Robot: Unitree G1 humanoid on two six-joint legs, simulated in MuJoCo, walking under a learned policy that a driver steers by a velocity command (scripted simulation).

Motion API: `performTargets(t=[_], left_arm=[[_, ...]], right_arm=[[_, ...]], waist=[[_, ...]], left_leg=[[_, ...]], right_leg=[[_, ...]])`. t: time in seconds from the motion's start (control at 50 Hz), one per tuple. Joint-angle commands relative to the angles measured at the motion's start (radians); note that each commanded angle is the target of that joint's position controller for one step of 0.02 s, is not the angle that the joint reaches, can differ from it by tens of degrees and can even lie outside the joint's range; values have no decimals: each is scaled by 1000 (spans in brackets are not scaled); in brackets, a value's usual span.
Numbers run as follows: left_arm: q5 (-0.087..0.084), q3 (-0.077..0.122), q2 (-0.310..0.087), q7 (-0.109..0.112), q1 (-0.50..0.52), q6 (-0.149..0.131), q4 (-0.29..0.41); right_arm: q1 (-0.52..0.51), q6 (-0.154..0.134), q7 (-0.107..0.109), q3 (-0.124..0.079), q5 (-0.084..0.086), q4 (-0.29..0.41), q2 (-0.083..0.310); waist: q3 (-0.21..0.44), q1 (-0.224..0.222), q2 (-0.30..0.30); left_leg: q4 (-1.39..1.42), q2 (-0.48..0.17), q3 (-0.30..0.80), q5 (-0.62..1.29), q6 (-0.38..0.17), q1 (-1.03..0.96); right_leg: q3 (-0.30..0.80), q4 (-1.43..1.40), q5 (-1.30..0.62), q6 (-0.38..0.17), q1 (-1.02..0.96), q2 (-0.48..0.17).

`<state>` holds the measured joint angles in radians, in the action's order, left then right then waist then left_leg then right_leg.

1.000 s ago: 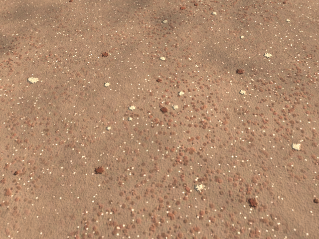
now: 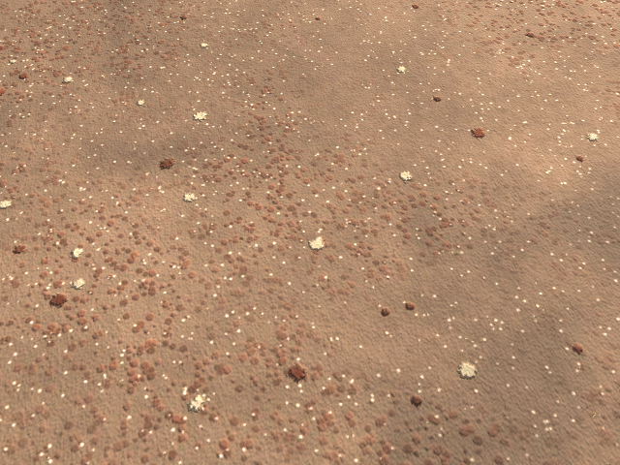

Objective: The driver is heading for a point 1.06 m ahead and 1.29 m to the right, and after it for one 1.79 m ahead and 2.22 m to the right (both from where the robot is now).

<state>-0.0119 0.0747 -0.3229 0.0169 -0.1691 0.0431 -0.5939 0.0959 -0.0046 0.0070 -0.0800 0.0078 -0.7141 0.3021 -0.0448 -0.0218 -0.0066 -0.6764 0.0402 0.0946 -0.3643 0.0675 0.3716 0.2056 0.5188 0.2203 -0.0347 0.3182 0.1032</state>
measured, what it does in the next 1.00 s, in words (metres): walks ahead, turning right: left foot, then right foot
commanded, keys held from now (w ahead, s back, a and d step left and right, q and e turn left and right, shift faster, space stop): e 0.30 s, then w+e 0.70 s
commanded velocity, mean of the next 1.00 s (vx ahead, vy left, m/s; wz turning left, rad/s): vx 0.24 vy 0.00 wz -0.60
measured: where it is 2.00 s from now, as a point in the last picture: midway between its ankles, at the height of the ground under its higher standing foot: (555, 398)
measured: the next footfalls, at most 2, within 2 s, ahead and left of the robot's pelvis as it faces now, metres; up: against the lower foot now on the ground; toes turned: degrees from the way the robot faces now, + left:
left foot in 0.06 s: +0.05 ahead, +0.13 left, +0.00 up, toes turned -7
right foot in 0.48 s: -0.01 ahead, -0.13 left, +0.00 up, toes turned -19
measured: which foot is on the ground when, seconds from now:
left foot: up 0.00-0.04, down 0.06-0.48, up 0.50-0.94, down 0.96-1.00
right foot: down 0.00-0.06, up 0.08-0.46, down 0.48-0.96, up 0.98-1.00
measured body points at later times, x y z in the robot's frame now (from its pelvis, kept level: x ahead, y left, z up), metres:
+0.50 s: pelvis +0.01 -0.02 -0.01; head +0.03 -0.05 +0.44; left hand +0.24 +0.20 -0.09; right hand +0.04 -0.34 -0.12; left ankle +0.01 +0.13 -0.73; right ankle -0.04 -0.11 -0.74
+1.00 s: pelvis +0.22 -0.10 -0.02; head +0.25 -0.13 +0.43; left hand +0.39 +0.14 -0.13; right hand +0.28 -0.44 -0.08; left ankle +0.36 -0.07 -0.74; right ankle -0.03 -0.11 -0.69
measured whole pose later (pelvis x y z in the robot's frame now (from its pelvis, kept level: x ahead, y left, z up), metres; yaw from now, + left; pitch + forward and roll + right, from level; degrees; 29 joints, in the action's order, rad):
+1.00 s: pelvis +0.22 -0.10 -0.02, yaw -35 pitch +3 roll +2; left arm -0.03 0.07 -0.31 0.03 -0.44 -0.02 -0.75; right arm 0.02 -0.12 -0.04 -0.05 0.00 -0.65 0.29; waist -0.04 -0.08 -0.02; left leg -0.56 0.04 -0.02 -0.14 -0.03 0.48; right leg 0.23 0.86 0.55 -0.02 0.11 0.05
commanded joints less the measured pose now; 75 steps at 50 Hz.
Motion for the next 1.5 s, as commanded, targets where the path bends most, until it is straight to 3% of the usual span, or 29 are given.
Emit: performTargets(t=[0.02,0.06,0.08,0.1,0.12,0.2,0.3,0.36,0.46,0.48,0.5,0.52,0.54,0.58,0.62,0.78,0.92,0.94,0.96,0.98,1.02,1.06,1.1,1.34,1.4,1.44,1.46,1.48,1.5], left_arm=[[-13,48,-167,3,60,-4,78],[-9,31,-106,8,17,-2,79],[-13,31,-95,8,-30,-10,93],[5,58,-182,10,-34,-19,80],[-5,75,-217,7,-41,-16,58],[-14,55,-123,4,-33,10,40],[-8,29,-77,-9,48,6,86],[-12,20,-73,-23,45,6,93],[-16,34,-84,-39,-124,-11,21],[-23,52,-116,-32,-240,-16,-21],[-21,73,-220,-18,-342,-27,-26],[0,73,-272,-33,-305,-65,18],[2,53,-193,-40,-270,-88,16],[-4,24,-121,-34,-200,-103,18],[4,16,-118,-17,-177,-100,19],[-12,27,-146,15,-276,-95,-61],[-12,38,-151,19,-244,-76,-88],[-4,27,-125,14,-222,-75,-75],[19,3,-59,11,-231,-75,-45],[-19,-24,41,8,-405,-86,-29],[-43,16,-147,7,-239,-87,-45],[-13,17,-125,6,-144,-86,-26],[-23,13,-81,-3,-161,-73,-24],[-9,-32,-7,-56,149,-105,63],[-2,-13,-51,-62,133,-107,75],[1,34,-128,-52,-119,-101,2],[3,60,-214,-33,-294,-90,-28],[7,62,-286,-33,-278,-92,-25],[3,38,-180,-40,-271,-101,-15]], right_arm=[[37,-29,-10,-31,2,63,98],[92,-28,-3,-51,-20,59,172],[62,-17,-1,-61,-41,58,243],[51,-21,2,-51,-48,77,193],[5,-22,9,-34,-39,92,140],[-15,-7,31,-17,-16,95,107],[49,13,34,-37,-19,80,159],[62,13,19,-50,0,74,194],[48,-11,-5,-40,32,53,169],[57,-16,-11,-22,19,49,107],[11,-25,-20,8,-27,94,21],[-60,-51,-17,-3,-7,160,64],[-100,-68,-22,-21,27,163,134],[-53,-89,-29,-30,8,120,153],[-45,-100,-33,-31,-17,105,142],[-217,-104,-50,6,1,134,61],[-69,-124,-45,-30,6,116,146],[66,-124,-35,-46,2,92,178],[242,-118,-23,-55,-18,83,234],[276,-110,-34,-59,-30,49,279],[185,-101,-25,-21,-4,70,109],[122,-92,-19,-11,-16,51,81],[105,-104,-13,-9,-22,37,71],[227,-89,-20,-27,23,-77,181],[250,-64,-15,-30,32,-101,210],[247,-52,-7,-14,26,-104,187],[252,-58,-4,15,-9,-71,125],[363,-79,-15,50,-9,-46,15],[271,-95,-21,23,22,-56,134]], waist=[[140,41,-158],[178,34,4],[121,-21,275],[115,6,238],[95,-8,166],[49,11,141],[100,69,177],[102,83,189],[80,-13,132],[113,-54,29],[118,-73,-263],[94,-76,-269],[19,-76,-177],[-42,-25,-117],[-28,-5,-118],[-42,-62,-112],[38,36,-162],[145,108,-147],[339,163,-29],[481,56,362],[214,102,153],[76,66,69],[51,33,113],[-49,96,48],[-10,53,77],[151,-87,75],[291,-148,-51],[418,-42,-270],[394,-101,-139]], left_leg=[[205,8,-15,93,-27,-75],[341,-202,136,304,-112,-292],[370,-388,365,509,-275,-308],[379,-474,427,512,-372,-245],[368,-417,325,470,-344,-215],[359,-272,76,451,-271,-234],[347,-318,16,517,-299,-353],[413,-328,-8,176,-287,-274],[309,-305,-93,-60,-211,-96],[112,-250,-174,-88,-160,22],[-328,-135,-257,-275,-67,304],[-472,-30,-90,-286,-53,538],[-510,-89,-29,-202,-74,575],[-430,-133,-30,10,-85,533],[-341,-121,-45,143,-59,451],[72,-34,-72,404,-8,274],[194,-2,-80,295,-92,-37],[204,-36,-69,321,-129,-254],[161,-221,130,223,-194,-581],[306,-468,658,13,-353,-851],[398,-407,493,-142,-286,-603],[432,-329,268,94,-259,-358],[489,-297,150,166,-257,-262],[549,-294,-123,399,-253,-324],[432,-322,-138,663,-224,-427],[105,-255,-218,858,-167,-330],[-227,-204,-241,524,-123,-96],[-540,-23,-141,-206,-72,236],[-635,-60,-10,-213,-80,335]], right_leg=[[322,-70,-273,-150,-137,-224],[211,110,40,-51,19,-118],[-9,299,395,16,230,58],[-33,548,444,66,262,-11],[-34,641,369,82,259,-40],[-108,696,198,134,301,-63],[-173,441,203,148,256,-128],[-239,295,197,111,138,-136],[-317,-38,82,-2,-189,-83],[-243,-81,106,-38,-365,-101],[158,-151,58,-132,-512,-355],[551,-296,317,-323,-446,-490],[497,-342,392,-316,-412,-478],[308,-331,260,-240,-356,-384],[197,-338,45,-205,-324,-320],[79,-314,-149,-161,-222,-256],[150,-108,-483,-101,-269,-272],[110,75,-538,-66,-209,-208],[70,374,-293,-35,-36,-133],[8,709,397,27,304,6],[-23,813,246,36,430,-122],[-64,737,140,33,363,-193],[-76,693,106,28,296,-223],[-192,105,-195,15,274,-184],[-232,33,-87,-29,191,-135],[-269,-18,-132,-81,-197,-76],[-29,22,-175,-141,-506,-265],[491,-121,40,-308,-716,-493],[518,-189,101,-291,-684,-483]])
Velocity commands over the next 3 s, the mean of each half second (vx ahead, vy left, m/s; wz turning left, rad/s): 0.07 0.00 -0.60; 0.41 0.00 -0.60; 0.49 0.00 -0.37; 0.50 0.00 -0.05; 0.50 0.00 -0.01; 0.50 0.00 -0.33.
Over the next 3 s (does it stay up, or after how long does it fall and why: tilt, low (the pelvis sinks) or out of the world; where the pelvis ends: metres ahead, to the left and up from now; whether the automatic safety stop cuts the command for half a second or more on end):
stays up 1.02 -0.88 -0.01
